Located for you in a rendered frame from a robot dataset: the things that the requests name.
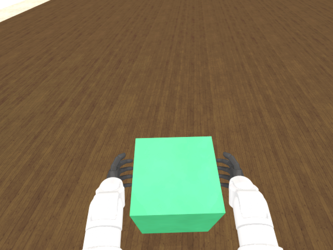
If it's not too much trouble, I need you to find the robot left hand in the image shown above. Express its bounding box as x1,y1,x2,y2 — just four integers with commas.
107,153,133,188

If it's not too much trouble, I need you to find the right robot forearm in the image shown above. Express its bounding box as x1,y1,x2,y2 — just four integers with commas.
229,176,283,250

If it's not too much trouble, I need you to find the left robot forearm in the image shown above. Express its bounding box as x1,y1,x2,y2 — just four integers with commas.
82,177,125,250

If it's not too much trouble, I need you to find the robot right hand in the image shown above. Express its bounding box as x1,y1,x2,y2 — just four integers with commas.
216,152,244,189

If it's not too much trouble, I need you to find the carton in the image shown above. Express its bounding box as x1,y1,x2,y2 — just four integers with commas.
130,136,226,234

